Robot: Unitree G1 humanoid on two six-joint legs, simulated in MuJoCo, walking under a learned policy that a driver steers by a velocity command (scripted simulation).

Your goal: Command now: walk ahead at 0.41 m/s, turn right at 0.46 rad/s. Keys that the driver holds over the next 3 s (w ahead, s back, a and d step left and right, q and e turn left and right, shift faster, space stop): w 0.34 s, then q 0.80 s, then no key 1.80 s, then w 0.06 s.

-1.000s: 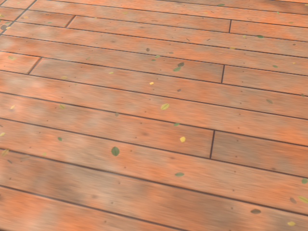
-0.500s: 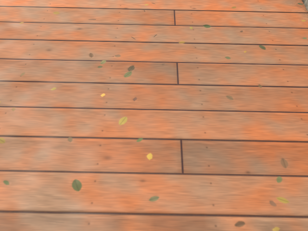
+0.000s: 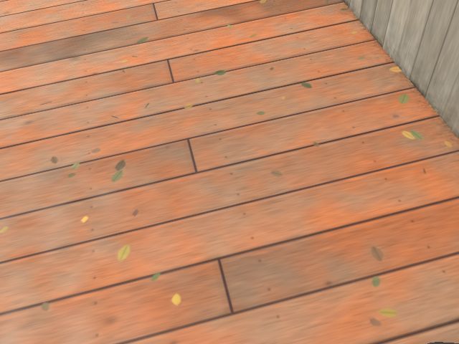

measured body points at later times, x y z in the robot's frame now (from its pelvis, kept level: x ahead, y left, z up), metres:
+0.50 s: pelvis +0.25 +0.05 -0.01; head +0.29 +0.05 +0.44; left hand +0.47 +0.28 -0.10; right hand +0.22 -0.23 -0.14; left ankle +0.19 +0.15 -0.75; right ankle +0.39 -0.12 -0.71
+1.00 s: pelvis +0.35 +0.04 -0.02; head +0.38 +0.07 +0.43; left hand +0.44 +0.34 -0.13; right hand +0.55 -0.21 -0.11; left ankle +0.35 +0.14 -0.74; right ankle +0.44 -0.09 -0.75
